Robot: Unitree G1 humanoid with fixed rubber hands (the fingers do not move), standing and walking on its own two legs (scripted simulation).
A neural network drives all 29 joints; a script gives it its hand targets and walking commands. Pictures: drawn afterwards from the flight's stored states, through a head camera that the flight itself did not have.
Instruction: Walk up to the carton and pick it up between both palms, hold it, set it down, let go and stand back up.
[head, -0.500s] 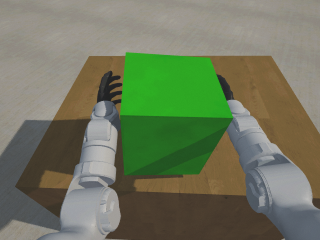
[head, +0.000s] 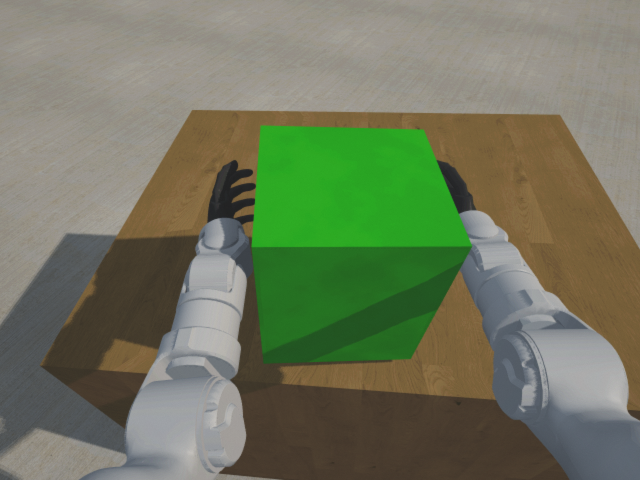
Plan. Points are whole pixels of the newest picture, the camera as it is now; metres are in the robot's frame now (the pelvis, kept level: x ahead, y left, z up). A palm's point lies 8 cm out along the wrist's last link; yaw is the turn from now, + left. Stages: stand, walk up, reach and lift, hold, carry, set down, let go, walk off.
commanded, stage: set down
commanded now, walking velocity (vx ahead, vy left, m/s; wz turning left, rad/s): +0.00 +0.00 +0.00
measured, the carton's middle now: (340, 250) +0.40 +0.04 +0.07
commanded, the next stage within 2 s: none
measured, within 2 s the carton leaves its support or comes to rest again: rests again in 1.00 s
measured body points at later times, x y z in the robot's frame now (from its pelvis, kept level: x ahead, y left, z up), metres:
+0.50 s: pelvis +0.00 +0.00 +0.00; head +0.03 +0.00 +0.45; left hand +0.40 +0.20 +0.10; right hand +0.46 -0.11 +0.10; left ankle +0.01 +0.16 -0.74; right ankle +0.00 -0.08 -0.74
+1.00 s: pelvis +0.00 +0.00 +0.00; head +0.04 +0.00 +0.45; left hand +0.40 +0.20 +0.08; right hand +0.46 -0.11 +0.09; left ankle +0.01 +0.16 -0.74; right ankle +0.00 -0.08 -0.74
